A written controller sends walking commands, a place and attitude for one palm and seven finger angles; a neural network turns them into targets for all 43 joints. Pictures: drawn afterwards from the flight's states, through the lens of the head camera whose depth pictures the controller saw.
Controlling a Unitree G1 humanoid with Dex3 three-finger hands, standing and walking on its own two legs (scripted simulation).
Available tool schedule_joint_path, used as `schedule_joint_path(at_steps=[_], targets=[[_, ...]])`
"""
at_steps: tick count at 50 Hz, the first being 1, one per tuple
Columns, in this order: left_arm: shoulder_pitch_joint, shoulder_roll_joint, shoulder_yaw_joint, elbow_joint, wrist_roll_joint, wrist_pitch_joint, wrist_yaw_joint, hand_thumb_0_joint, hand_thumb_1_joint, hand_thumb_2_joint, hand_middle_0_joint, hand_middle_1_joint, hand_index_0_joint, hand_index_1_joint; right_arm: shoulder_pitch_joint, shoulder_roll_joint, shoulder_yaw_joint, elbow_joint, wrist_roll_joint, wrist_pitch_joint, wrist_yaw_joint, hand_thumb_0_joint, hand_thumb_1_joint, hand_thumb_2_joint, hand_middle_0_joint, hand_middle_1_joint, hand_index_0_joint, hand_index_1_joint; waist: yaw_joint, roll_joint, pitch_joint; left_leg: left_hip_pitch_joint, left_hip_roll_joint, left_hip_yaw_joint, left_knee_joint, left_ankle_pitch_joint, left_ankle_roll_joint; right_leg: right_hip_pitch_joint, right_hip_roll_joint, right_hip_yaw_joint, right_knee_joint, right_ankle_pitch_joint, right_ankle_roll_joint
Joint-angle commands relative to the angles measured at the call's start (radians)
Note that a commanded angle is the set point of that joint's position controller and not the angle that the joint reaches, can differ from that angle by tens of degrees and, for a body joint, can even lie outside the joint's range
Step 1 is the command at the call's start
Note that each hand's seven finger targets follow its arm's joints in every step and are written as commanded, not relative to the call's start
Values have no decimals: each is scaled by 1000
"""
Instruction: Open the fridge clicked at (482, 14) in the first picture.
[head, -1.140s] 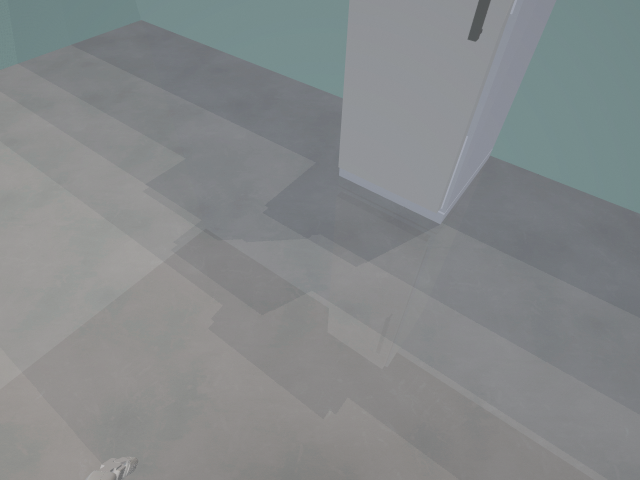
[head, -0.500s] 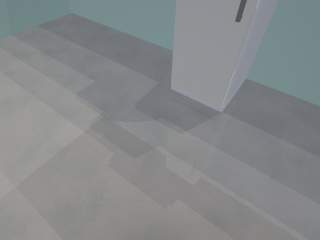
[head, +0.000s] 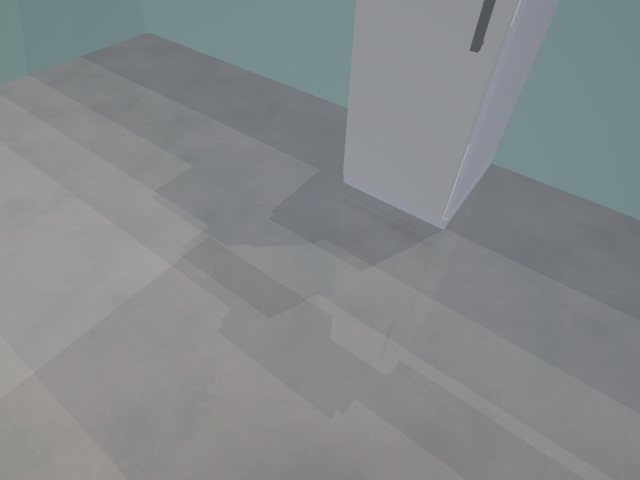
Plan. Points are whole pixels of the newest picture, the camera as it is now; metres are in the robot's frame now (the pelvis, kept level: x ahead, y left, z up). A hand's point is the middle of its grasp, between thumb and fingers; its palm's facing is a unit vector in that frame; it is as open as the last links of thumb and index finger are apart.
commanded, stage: look at it before walking up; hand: right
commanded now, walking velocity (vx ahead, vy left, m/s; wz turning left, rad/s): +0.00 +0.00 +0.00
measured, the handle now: out of the picture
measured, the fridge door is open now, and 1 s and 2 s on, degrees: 0 0 0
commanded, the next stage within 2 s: walk to a spot facing it in 0.30 s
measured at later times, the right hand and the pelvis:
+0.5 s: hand out of the picture +0.07 -0.25 -0.16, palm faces -0.03 +0.94 -0.33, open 7.4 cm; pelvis +0.00 +0.00 +0.00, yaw +1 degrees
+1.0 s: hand out of the picture +0.10 -0.22 -0.19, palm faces -0.14 +0.98 -0.12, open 7.4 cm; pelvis +0.14 -0.04 -0.01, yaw +11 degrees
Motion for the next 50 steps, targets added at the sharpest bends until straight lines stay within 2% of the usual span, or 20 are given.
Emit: schedule_joint_path(at_steps=[1,20,22,25,27,30,32,34,35,36,37,39,42,43,44,45,46,47,48,50], targets=[[-48,209,39,-61,-3,-27,17,0,900,900,-200,-300,-200,-300,-37,-207,-45,-65,5,-18,-10,0,-900,-900,200,300,200,300,0,0,-64,3,126,-105,-72,90,26,9,-106,92,-54,110,-41],[-51,213,38,-55,-5,-28,18,0,900,900,-200,-300,-200,-300,-24,-207,-42,-51,5,-19,-10,0,-900,-900,200,300,200,300,-3,-11,-65,11,127,-98,-74,123,22,21,-110,93,-60,132,-41],[14,89,9,-26,4,-11,13,0,900,900,-200,-300,-200,-300,47,-82,-17,-21,4,4,-13,0,-900,-900,200,300,200,300,-1,0,-69,-10,113,-98,-67,-44,9,27,-104,62,-44,-7,-22],[58,101,24,-33,13,3,9,0,900,900,-200,-300,-200,-300,84,-86,-29,-33,-6,21,4,0,-900,-900,200,300,200,300,-1,-7,38,-121,75,-128,-49,-327,27,-63,-107,66,-55,-340,-37],[74,113,35,-50,13,-1,10,0,900,900,-200,-300,-200,-300,111,-77,-40,-54,-9,20,14,0,-900,-900,200,300,200,300,-4,-28,89,-172,47,-128,3,-351,39,-99,-131,89,-56,-417,-58],[108,106,50,-72,10,-14,11,0,900,900,-200,-300,-200,-300,175,-49,-53,-71,-10,5,21,0,-900,-900,200,300,200,300,-13,-20,74,-176,33,-142,72,-314,59,-107,-157,101,16,-392,-86],[103,74,51,-92,5,-28,12,0,900,900,-200,-300,-200,-300,232,-49,-63,-69,-11,-9,18,0,-900,-900,200,300,200,300,-32,26,66,-101,70,-215,44,-268,88,-180,-124,39,141,-304,-70],[65,13,47,-119,2,-37,8,0,900,900,-200,-300,-200,-300,325,-90,-81,-44,-9,-22,6,0,-900,-900,200,300,200,300,-57,208,65,52,224,-451,-95,-217,173,-372,-30,-104,398,-286,-14],[2,6,44,-149,4,-45,9,0,900,900,-200,-300,-200,-300,387,-89,-86,-30,-6,-31,-3,0,-900,-900,200,300,200,300,-90,237,87,130,294,-558,-137,-53,234,-490,-37,-93,506,-338,-5],[-40,6,46,-170,4,-54,10,0,900,900,-200,-300,-200,-300,418,-80,-87,-19,-9,-37,-13,0,-900,-900,200,300,200,300,-100,175,92,183,325,-575,-117,99,274,-554,-59,-61,564,-357,-3],[-46,-9,48,-179,0,-60,9,0,900,900,-200,-300,-200,-300,409,-73,-90,-17,-15,-41,-20,0,-900,-900,200,300,200,300,-87,126,76,202,335,-536,-81,177,282,-559,-81,-31,553,-374,-4],[6,-38,51,-167,-6,-64,4,0,900,900,-200,-300,-200,-300,349,-56,-90,-31,-20,-42,-23,0,-900,-900,200,300,200,300,-43,110,36,121,298,-434,-41,175,241,-430,-93,-22,420,-352,-11],[222,-54,56,-90,-7,-68,8,0,900,900,-200,-300,-200,-300,245,-25,-91,-47,-1,-37,-8,0,-900,-900,200,300,200,300,70,58,-8,-218,127,-226,61,15,127,64,-28,-122,128,-60,-5],[352,6,79,-45,-2,-70,19,0,900,900,-200,-300,-200,-300,230,18,-86,-60,-1,-36,1,0,-900,-900,200,300,200,300,119,-92,-51,-386,48,-152,266,-29,84,278,-122,13,67,-166,-39],[497,109,105,-16,17,-74,27,0,900,900,-200,-300,-200,-300,209,88,-79,-94,5,-34,8,0,-900,-900,200,300,200,300,159,-347,-71,-542,-55,21,606,-300,23,313,-416,387,-127,-314,-132],[493,83,93,-16,14,-69,29,0,900,900,-200,-300,-200,-300,156,61,-83,-118,-6,-37,0,0,-900,-900,200,300,200,300,146,-269,-1,-583,-5,-32,757,-336,36,226,-499,490,-204,-375,-169],[427,35,82,-31,11,-68,33,0,900,900,-200,-300,-200,-300,115,76,-82,-115,-10,-36,3,0,-900,-900,200,300,200,300,120,-139,82,-613,52,-40,837,-269,39,130,-490,447,-209,-348,-187],[370,-10,69,-49,12,-74,33,0,900,900,-200,-300,-200,-300,118,93,-82,-99,-15,-31,14,0,-900,-900,200,300,200,300,86,-67,117,-606,87,-36,854,-195,34,78,-447,345,-204,-259,-177],[339,-48,60,-53,11,-83,36,0,900,900,-200,-300,-200,-300,140,104,-81,-84,-19,-25,22,0,-900,-900,200,300,200,300,54,-35,117,-573,106,-25,838,-147,26,50,-412,248,-195,-139,-158],[337,-69,54,-41,11,-98,41,0,900,900,-200,-300,-200,-300,186,143,-79,-69,-21,-11,27,0,-900,-900,200,300,200,300,21,-104,79,-550,103,5,817,-83,8,92,-338,44,-156,141,-126]])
